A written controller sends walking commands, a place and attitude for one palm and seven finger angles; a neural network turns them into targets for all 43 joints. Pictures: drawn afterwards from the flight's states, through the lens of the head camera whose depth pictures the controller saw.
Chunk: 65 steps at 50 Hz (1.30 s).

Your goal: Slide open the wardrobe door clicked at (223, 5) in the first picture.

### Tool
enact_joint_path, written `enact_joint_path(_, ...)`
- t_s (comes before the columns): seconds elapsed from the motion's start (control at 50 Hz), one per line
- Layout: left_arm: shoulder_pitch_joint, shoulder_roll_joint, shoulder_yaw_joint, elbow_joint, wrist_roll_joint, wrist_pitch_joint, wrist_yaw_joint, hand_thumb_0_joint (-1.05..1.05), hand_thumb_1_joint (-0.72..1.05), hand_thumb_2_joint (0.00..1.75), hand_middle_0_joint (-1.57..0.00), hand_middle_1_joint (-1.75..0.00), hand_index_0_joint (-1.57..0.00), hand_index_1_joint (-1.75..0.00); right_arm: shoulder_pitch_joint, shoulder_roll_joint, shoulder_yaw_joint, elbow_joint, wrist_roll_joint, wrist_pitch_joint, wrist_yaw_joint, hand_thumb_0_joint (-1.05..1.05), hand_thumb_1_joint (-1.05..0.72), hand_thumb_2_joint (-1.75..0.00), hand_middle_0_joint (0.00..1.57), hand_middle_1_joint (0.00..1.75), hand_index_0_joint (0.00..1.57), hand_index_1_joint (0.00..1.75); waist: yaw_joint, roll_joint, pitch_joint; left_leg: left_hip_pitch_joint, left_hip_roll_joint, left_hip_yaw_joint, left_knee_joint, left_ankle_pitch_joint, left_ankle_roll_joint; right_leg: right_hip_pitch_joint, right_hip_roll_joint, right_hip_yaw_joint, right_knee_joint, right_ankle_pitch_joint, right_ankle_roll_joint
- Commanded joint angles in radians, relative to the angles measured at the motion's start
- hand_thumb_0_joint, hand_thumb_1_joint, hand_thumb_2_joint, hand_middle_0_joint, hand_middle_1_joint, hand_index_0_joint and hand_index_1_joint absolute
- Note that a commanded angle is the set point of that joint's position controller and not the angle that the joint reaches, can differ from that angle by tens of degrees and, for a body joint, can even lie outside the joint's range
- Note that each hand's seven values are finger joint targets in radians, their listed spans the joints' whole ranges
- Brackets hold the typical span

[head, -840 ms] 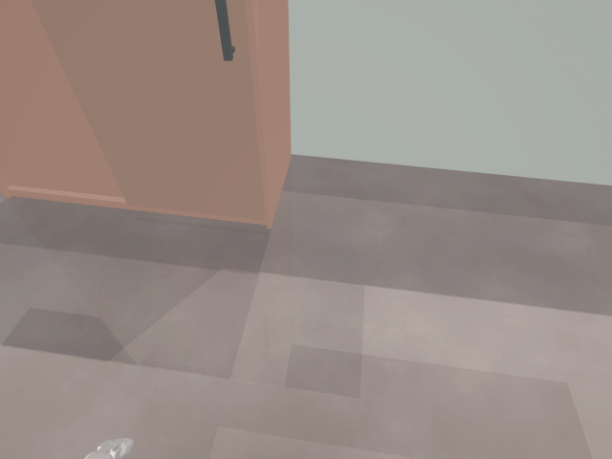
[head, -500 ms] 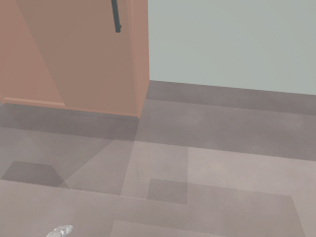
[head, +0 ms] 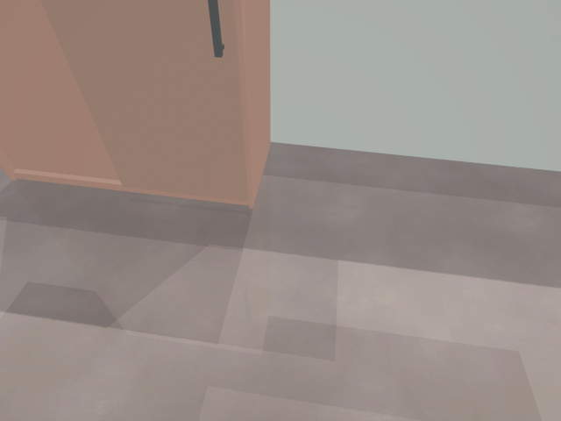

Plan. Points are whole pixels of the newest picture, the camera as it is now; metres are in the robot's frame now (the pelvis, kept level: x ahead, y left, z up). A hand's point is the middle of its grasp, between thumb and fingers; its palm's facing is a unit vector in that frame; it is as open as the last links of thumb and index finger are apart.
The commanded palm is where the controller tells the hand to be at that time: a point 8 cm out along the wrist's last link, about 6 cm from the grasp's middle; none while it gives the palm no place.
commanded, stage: look at it before walking up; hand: right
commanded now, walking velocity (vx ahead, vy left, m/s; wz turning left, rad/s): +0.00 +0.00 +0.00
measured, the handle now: out of the picture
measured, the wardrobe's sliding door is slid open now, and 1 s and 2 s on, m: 0.00 0.00 0.00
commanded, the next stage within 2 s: walk to a spot facing it in 0.60 s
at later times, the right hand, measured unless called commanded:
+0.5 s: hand out of the picture +0.08 -0.25 -0.16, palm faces -0.03 +0.94 -0.33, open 7.4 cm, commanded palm none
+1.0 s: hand out of the picture +0.07 -0.22 -0.18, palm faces -0.12 +0.95 -0.29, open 7.4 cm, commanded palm none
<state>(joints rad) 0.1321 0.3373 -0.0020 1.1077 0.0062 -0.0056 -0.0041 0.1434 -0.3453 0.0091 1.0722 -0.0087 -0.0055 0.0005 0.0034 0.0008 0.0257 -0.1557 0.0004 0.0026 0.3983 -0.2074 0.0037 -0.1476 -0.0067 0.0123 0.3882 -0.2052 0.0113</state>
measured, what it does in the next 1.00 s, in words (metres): stands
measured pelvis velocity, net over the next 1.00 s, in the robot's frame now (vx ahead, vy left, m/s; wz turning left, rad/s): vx -0.01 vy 0.01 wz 0.13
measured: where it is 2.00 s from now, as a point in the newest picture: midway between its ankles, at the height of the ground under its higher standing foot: outside the picture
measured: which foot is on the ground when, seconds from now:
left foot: down 0.00-1.00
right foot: down 0.00-1.00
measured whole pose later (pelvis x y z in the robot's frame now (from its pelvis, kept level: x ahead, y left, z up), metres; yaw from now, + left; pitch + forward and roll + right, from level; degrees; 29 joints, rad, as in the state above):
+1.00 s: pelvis -0.01 +0.01 -0.01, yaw +7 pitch -1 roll -2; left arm 0.13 0.25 0.02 1.01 0.01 0.02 0.02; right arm 0.21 -0.29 -0.02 1.00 -0.02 0.06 0.01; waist -0.02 0.03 0.07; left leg -0.32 -0.02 -0.07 0.65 -0.31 0.00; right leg -0.21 -0.04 -0.11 0.52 -0.29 0.02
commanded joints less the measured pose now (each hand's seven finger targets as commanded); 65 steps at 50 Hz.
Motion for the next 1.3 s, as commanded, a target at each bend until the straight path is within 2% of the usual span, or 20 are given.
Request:
enact_joint_path(0.0,-0.058,0.205,0.037,-0.064,0.003,-0.025,0.014,0.00,0.90,0.90,-0.20,-0.30,-0.20,-0.30,-0.041,-0.203,-0.042,-0.059,-0.001,-0.023,-0.012,0.00,-0.90,-0.90,0.20,0.30,0.20,0.30,-0.005,0.017,-0.040,-0.007,0.126,-0.123,-0.093,0.042,0.031,-0.007,-0.100,0.089,-0.064,0.077,-0.037)
enact_joint_path(0.16,-0.055,0.204,0.036,-0.061,0.003,-0.025,0.013,0.00,0.90,0.90,-0.20,-0.30,-0.20,-0.30,-0.041,-0.201,-0.042,-0.059,-0.002,-0.022,-0.010,0.00,-0.90,-0.90,0.20,0.30,0.20,0.30,-0.006,0.006,-0.031,-0.017,0.122,-0.123,-0.100,0.009,0.028,-0.015,-0.101,0.091,-0.071,0.057,-0.036)
enact_joint_path(0.48,-0.059,0.205,0.036,-0.056,0.001,-0.029,0.017,0.00,0.90,0.90,-0.20,-0.30,-0.20,-0.30,-0.032,-0.199,-0.041,-0.048,-0.001,-0.026,-0.013,0.00,-0.90,-0.90,0.20,0.30,0.20,0.30,-0.005,-0.002,-0.070,0.026,0.125,-0.107,-0.077,0.168,0.029,0.027,-0.111,0.087,-0.065,0.165,-0.035)
enact_joint_path(0.7,-0.064,0.210,0.038,-0.059,0.002,-0.028,0.018,0.00,0.90,0.90,-0.20,-0.30,-0.20,-0.30,-0.037,-0.202,-0.042,-0.051,-0.003,-0.023,-0.011,0.00,-0.90,-0.90,0.20,0.30,0.20,0.30,-0.003,0.003,-0.050,0.000,0.117,-0.120,-0.090,0.136,0.028,0.039,-0.114,0.081,-0.076,0.133,-0.034)
enact_joint_path(0.72,-0.053,0.205,0.040,-0.060,0.002,-0.028,0.021,0.00,0.90,0.90,-0.20,-0.30,-0.20,-0.30,-0.038,-0.196,-0.045,-0.057,-0.004,-0.018,-0.010,0.00,-0.90,-0.90,0.20,0.30,0.20,0.30,-0.001,0.002,-0.062,-0.001,0.115,-0.124,-0.073,0.178,0.029,0.047,-0.119,0.068,-0.057,0.154,-0.033)
enact_joint_path(0.78,0.011,0.090,0.026,-0.066,0.004,-0.007,0.028,0.00,0.90,0.90,-0.20,-0.30,-0.20,-0.30,0.025,-0.094,-0.033,-0.062,-0.003,0.014,-0.016,0.00,-0.90,-0.90,0.20,0.30,0.20,0.30,0.003,0.012,-0.066,-0.040,0.110,-0.135,-0.004,0.274,0.018,0.050,-0.124,0.014,0.007,0.188,-0.013)
enact_joint_path(0.82,0.022,0.101,0.038,-0.088,0.005,0.004,0.034,0.00,0.90,0.90,-0.20,-0.30,-0.20,-0.30,0.036,-0.097,-0.041,-0.084,-0.005,0.028,-0.014,0.00,-0.90,-0.90,0.20,0.30,0.20,0.30,0.005,-0.003,-0.046,-0.094,0.094,-0.142,0.041,0.276,0.019,0.044,-0.139,0.005,0.027,0.171,-0.017)
enact_joint_path(0.88,0.019,0.117,0.058,-0.128,0.007,0.015,0.037,0.00,0.90,0.90,-0.20,-0.30,-0.20,-0.30,0.046,-0.090,-0.053,-0.124,-0.009,0.041,-0.006,0.00,-0.90,-0.90,0.20,0.30,0.20,0.30,0.004,-0.042,-0.024,-0.172,0.055,-0.134,0.125,0.203,0.013,0.015,-0.180,0.023,0.023,0.091,-0.039)
enact_joint_path(0.92,0.015,0.133,0.071,-0.149,0.008,0.015,0.038,0.00,0.90,0.90,-0.20,-0.30,-0.20,-0.30,0.055,-0.071,-0.058,-0.146,-0.010,0.046,0.000,0.00,-0.90,-0.90,0.20,0.30,0.20,0.30,0.001,-0.112,-0.025,-0.210,0.015,-0.090,0.252,0.110,0.000,0.002,-0.247,0.060,-0.011,0.095,-0.078)
enact_joint_path(0.96,0.005,0.134,0.081,-0.168,0.008,0.008,0.036,0.00,0.90,0.90,-0.20,-0.30,-0.20,-0.30,0.071,-0.040,-0.066,-0.166,-0.010,0.053,0.005,0.00,-0.90,-0.90,0.20,0.30,0.20,0.30,-0.009,-0.200,-0.028,-0.246,-0.005,-0.021,0.450,-0.231,-0.020,-0.011,-0.344,0.099,-0.048,0.218,-0.158)
enact_joint_path(0.98,-0.006,0.128,0.082,-0.181,0.009,0.006,0.037,0.00,0.90,0.90,-0.20,-0.30,-0.20,-0.30,0.079,-0.034,-0.070,-0.175,-0.010,0.055,0.006,0.00,-0.90,-0.90,0.20,0.30,0.20,0.30,-0.013,-0.200,-0.033,-0.241,0.015,-0.026,0.487,-0.291,-0.020,-0.018,-0.368,0.091,-0.032,0.290,-0.180)
enact_joint_path(1.0,-0.017,0.122,0.086,-0.192,0.012,0.005,0.038,0.00,0.90,0.90,-0.20,-0.30,-0.20,-0.30,0.094,-0.026,-0.074,-0.181,-0.009,0.055,0.008,0.00,-0.90,-0.90,0.20,0.30,0.20,0.30,-0.021,-0.193,-0.033,-0.215,0.033,-0.028,0.465,-0.304,-0.016,-0.037,-0.366,0.061,0.001,0.323,-0.176)
enact_joint_path(1.04,-0.057,0.117,0.092,-0.209,0.013,0.012,0.036,0.00,0.90,0.90,-0.20,-0.30,-0.20,-0.30,0.184,-0.025,-0.084,-0.166,-0.014,0.046,0.014,0.00,-0.90,-0.90,0.20,0.30,0.20,0.30,-0.073,-0.123,-0.045,-0.074,0.038,-0.002,0.272,-0.132,-0.012,-0.122,-0.303,-0.045,0.167,0.252,-0.098)
enact_joint_path(1.06,-0.049,0.085,0.088,-0.216,0.009,0.022,0.033,0.00,0.90,0.90,-0.20,-0.30,-0.20,-0.30,0.235,-0.066,-0.097,-0.158,-0.020,0.032,0.011,0.00,-0.90,-0.90,0.20,0.30,0.20,0.30,-0.095,0.051,-0.052,-0.003,0.092,-0.096,0.067,0.079,0.005,-0.205,-0.198,-0.124,0.385,0.062,-0.017)
enact_joint_path(1.08,-0.026,-0.011,0.072,-0.251,0.005,0.027,0.028,0.00,0.90,0.90,-0.20,-0.30,-0.20,-0.30,0.250,-0.177,-0.117,-0.162,-0.031,0.016,-0.007,0.00,-0.90,-0.90,0.20,0.30,0.20,0.30,-0.083,0.393,-0.029,0.036,0.338,-0.534,-0.091,0.347,0.072,-0.454,-0.023,-0.143,0.659,-0.380,0.055)
enact_joint_path(1.1,-0.053,0.020,0.075,-0.264,0.003,0.034,0.032,0.00,0.90,0.90,-0.20,-0.30,-0.20,-0.30,0.261,-0.166,-0.112,-0.169,-0.013,0.023,-0.019,0.00,-0.90,-0.90,0.20,0.30,0.20,0.30,-0.090,0.286,-0.036,-0.025,0.366,-0.551,-0.122,0.364,0.137,-0.417,-0.033,0.004,0.738,-0.385,0.036)
enact_joint_path(1.12,-0.025,0.021,0.082,-0.252,0.001,0.035,0.029,0.00,0.90,0.90,-0.20,-0.30,-0.20,-0.30,0.196,-0.136,-0.112,-0.187,-0.014,0.026,-0.021,0.00,-0.90,-0.90,0.20,0.30,0.20,0.30,-0.050,0.218,-0.034,-0.040,0.322,-0.472,-0.122,0.189,0.173,-0.414,-0.059,0.027,0.764,-0.302,0.028)
enact_joint_path(1.16,-0.030,0.028,0.086,-0.226,0.006,0.033,0.025,0.00,0.90,0.90,-0.20,-0.30,-0.20,-0.30,0.120,-0.087,-0.106,-0.214,-0.008,0.023,-0.018,0.00,-0.90,-0.90,0.20,0.30,0.20,0.30,-0.032,0.158,0.001,-0.089,0.240,-0.433,-0.112,0.118,0.140,-0.413,-0.075,0.026,0.792,-0.191,0.039)
enact_joint_path(1.24,0.005,0.001,0.084,-0.207,0.009,0.035,0.026,0.00,0.90,0.90,-0.20,-0.30,-0.20,-0.30,0.150,-0.057,-0.104,-0.207,-0.004,0.010,-0.017,0.00,-0.90,-0.90,0.20,0.30,0.20,0.30,-0.026,0.084,-0.077,0.010,0.186,-0.371,-0.081,0.218,0.117,-0.410,-0.063,0.020,0.740,-0.115,0.060)
enact_joint_path(1.28,0.012,-0.003,0.082,-0.209,0.013,0.038,0.029,0.00,0.90,0.90,-0.20,-0.30,-0.20,-0.30,0.169,-0.057,-0.108,-0.205,-0.005,0.011,-0.016,0.00,-0.90,-0.90,0.20,0.30,0.20,0.30,-0.030,0.084,-0.101,0.043,0.179,-0.387,-0.094,0.148,0.121,-0.418,-0.059,0.020,0.729,-0.114,0.065)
